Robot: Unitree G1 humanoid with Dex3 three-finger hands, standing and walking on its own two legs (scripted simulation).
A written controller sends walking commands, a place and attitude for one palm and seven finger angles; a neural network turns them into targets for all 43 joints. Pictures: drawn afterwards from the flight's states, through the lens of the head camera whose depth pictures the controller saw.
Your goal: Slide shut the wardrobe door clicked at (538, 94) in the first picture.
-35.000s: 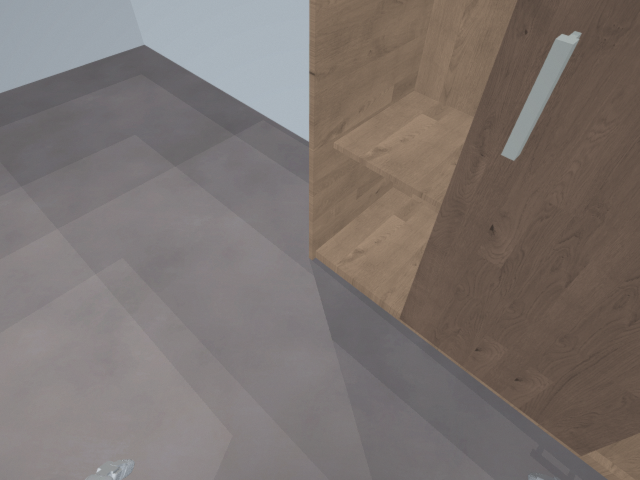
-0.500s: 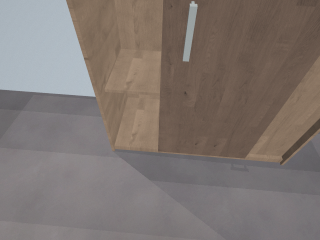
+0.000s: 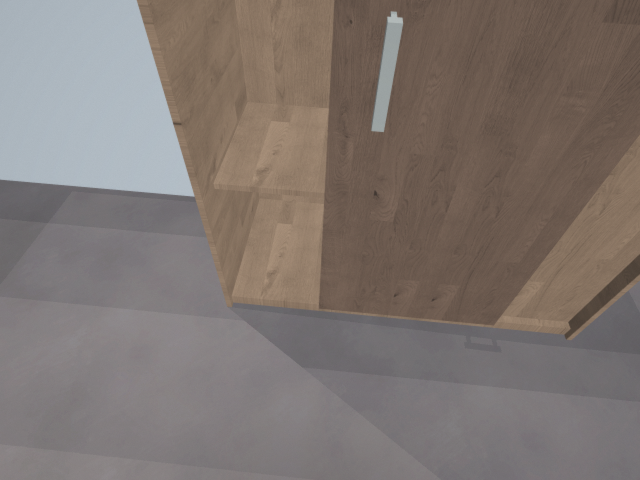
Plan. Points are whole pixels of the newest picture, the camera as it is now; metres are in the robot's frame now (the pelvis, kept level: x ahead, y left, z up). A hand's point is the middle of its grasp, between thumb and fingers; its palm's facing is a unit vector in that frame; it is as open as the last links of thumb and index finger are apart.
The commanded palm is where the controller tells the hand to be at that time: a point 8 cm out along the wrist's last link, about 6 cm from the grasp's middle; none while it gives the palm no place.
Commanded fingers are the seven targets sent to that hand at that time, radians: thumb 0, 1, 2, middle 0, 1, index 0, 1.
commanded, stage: let the arm hang, fingers relaxed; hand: right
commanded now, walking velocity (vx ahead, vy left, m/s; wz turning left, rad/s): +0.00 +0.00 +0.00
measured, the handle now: (385, 74) +0.74 -0.05 +0.15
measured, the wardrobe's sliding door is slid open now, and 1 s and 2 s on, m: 0.32 0.32 0.32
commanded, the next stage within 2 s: look to check the result in 0.04 s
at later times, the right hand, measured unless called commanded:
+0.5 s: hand out of the picture +0.05 -0.16 -0.17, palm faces -0.01 +0.98 -0.20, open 7.3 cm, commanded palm none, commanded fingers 0.00 -0.90 -0.90 0.20 0.30 0.20 0.30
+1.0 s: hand out of the picture +0.08 -0.16 -0.18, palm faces -0.02 +0.98 -0.19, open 7.4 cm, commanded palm none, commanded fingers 0.00 -0.90 -0.90 0.20 0.30 0.20 0.30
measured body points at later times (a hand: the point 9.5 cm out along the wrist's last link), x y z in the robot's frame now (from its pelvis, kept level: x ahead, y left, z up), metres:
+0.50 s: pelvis +0.03 +0.01 +0.00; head +0.06 +0.01 +0.45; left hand +0.03 +0.23 -0.16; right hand +0.05 -0.21 -0.16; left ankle +0.03 +0.14 -0.74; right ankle +0.05 -0.09 -0.74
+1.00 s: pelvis +0.07 +0.01 +0.00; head +0.09 +0.02 +0.45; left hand +0.06 +0.24 -0.16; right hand +0.08 -0.22 -0.16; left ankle +0.03 +0.14 -0.74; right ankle +0.05 -0.09 -0.74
